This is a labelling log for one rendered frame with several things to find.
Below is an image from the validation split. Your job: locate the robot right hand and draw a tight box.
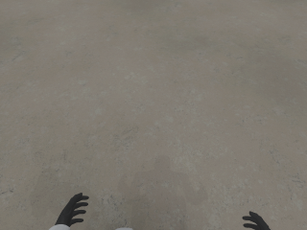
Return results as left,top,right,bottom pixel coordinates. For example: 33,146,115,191
242,211,271,230

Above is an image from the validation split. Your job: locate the robot left hand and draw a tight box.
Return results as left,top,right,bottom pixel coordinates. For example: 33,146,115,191
55,193,89,227

